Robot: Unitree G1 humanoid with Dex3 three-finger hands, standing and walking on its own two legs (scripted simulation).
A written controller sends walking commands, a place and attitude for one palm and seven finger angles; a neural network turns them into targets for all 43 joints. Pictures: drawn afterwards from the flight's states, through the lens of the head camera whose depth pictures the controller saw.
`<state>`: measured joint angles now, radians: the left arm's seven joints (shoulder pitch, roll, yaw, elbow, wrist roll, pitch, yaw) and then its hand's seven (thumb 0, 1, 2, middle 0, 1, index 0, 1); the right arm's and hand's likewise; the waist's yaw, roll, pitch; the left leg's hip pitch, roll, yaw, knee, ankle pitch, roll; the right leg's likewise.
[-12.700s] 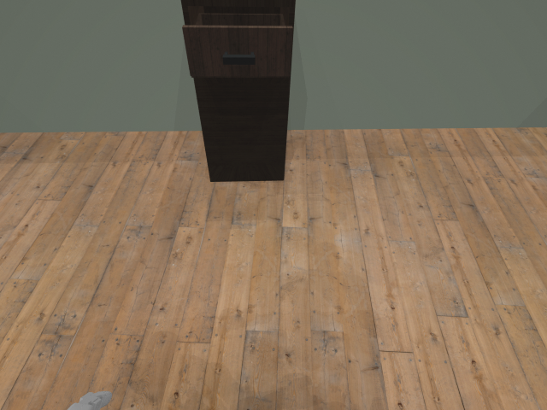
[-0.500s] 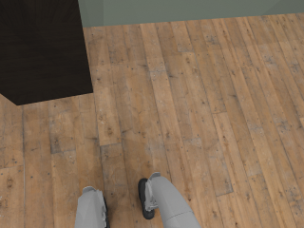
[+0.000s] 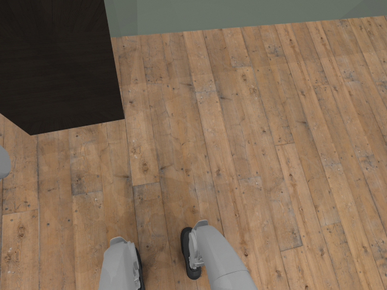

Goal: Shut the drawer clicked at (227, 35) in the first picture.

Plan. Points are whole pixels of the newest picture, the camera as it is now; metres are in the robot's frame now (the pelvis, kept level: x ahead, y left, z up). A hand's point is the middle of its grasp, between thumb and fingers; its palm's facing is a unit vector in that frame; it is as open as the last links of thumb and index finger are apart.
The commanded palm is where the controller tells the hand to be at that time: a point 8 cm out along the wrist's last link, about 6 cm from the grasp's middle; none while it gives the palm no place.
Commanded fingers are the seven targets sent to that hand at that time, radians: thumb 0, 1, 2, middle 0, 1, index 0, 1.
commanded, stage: pull the fist back off the drawer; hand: left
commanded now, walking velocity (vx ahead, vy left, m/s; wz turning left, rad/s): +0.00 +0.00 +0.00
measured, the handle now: out of the picture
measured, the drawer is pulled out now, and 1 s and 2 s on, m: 0.00 0.00 0.00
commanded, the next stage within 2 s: draw the hand back to the body in 0.20 s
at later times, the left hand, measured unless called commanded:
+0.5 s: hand out of the picture +0.55 +0.22 +0.11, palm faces +0.08 -1.00 -0.05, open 3.3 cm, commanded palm +0.50 +0.26 +0.12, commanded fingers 0.00 0.90 0.90 -1.40 -1.60 -1.40 -1.60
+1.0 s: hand out of the picture +0.36 +0.23 +0.18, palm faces +0.28 -0.93 -0.24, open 3.3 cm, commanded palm +0.32 +0.27 +0.20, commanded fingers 0.00 0.90 0.90 -1.40 -1.60 -1.40 -1.60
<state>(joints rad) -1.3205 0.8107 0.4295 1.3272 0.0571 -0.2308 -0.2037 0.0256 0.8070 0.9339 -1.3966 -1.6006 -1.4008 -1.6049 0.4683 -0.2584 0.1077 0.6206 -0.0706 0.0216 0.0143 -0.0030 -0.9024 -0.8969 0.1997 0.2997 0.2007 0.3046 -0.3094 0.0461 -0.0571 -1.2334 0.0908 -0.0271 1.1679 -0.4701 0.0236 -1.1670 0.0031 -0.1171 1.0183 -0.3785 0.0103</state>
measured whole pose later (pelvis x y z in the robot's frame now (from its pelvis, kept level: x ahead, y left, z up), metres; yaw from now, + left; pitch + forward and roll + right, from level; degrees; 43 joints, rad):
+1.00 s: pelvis +0.04 -0.01 +0.08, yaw +2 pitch +4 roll -1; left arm -0.13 0.33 0.21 0.28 -0.08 -0.11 0.02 0.02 0.89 0.90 -1.40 -1.60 -1.40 -1.60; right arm 0.20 -0.24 0.03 0.56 0.05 0.02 -0.07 0.01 -0.90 -0.90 0.20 0.30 0.20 0.30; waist 0.00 0.04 -0.06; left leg -0.36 0.04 0.04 0.65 -0.36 0.00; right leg -0.36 -0.02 -0.05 0.60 -0.31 0.01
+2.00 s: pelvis +0.03 -0.01 +0.10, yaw +2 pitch +0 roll -1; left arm 0.57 0.34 0.34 -0.47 -0.03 -0.19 0.10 0.02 0.89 0.90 -1.40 -1.60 -1.41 -1.60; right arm 0.17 -0.24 0.00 0.58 -0.01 -0.05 -0.08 0.01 -0.90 -0.90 0.20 0.30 0.20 0.30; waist 0.01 0.07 0.02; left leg -0.19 0.04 0.05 0.43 -0.24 0.00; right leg -0.17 -0.01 -0.04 0.34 -0.16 0.01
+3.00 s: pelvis -0.13 -0.02 +0.09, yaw +1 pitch +2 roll -2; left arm 0.60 0.44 0.36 -0.58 -0.05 -0.28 0.11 0.02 0.88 0.90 -1.41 -1.60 -1.41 -1.60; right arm 0.16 -0.19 0.03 0.61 0.01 -0.06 -0.08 0.01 -0.90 -0.90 0.20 0.30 0.20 0.30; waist 0.00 0.00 0.02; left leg -0.46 0.05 0.05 0.43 -0.02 0.03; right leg -0.15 0.08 -0.01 0.51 -0.37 0.00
